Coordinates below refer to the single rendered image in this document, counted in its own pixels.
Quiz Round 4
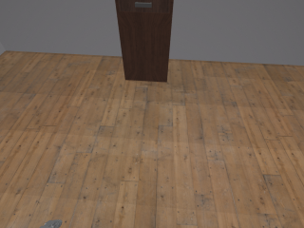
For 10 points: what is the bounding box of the handle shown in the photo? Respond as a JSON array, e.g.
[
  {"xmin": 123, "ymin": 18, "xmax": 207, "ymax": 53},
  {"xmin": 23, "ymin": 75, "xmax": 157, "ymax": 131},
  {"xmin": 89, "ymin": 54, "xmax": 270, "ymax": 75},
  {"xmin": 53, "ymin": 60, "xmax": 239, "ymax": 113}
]
[{"xmin": 135, "ymin": 2, "xmax": 152, "ymax": 8}]

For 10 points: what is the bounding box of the cabinet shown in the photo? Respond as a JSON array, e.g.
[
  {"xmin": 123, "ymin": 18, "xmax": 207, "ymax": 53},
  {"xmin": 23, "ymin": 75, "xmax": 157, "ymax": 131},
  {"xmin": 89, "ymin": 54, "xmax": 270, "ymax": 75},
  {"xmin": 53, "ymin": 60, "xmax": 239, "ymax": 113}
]
[{"xmin": 115, "ymin": 0, "xmax": 174, "ymax": 83}]

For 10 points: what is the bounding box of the drawer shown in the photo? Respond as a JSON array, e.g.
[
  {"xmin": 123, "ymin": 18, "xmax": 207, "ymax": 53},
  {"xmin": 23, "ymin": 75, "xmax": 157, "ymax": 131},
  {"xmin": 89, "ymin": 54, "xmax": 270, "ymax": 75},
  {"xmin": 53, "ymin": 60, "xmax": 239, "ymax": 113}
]
[{"xmin": 118, "ymin": 0, "xmax": 171, "ymax": 13}]

